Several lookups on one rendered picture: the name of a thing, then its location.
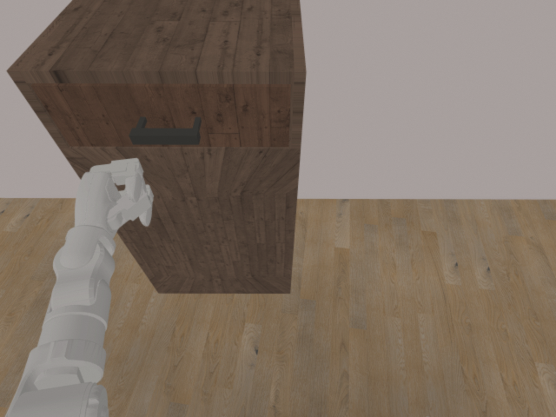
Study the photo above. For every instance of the left robot forearm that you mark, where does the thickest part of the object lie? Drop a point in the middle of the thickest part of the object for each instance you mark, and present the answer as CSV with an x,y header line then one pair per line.
x,y
70,349

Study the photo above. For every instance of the left robot upper arm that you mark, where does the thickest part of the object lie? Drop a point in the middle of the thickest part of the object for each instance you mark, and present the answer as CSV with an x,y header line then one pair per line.
x,y
79,400

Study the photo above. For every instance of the drawer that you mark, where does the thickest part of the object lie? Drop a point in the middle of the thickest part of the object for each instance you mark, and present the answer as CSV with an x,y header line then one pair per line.
x,y
233,115

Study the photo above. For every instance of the handle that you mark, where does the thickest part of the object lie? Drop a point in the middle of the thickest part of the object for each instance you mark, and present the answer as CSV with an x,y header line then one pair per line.
x,y
162,136

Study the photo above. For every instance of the cabinet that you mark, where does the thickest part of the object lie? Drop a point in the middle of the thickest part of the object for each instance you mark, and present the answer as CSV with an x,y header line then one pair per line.
x,y
223,218

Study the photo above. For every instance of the left robot hand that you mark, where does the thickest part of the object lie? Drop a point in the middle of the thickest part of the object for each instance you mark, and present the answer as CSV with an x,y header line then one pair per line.
x,y
99,203

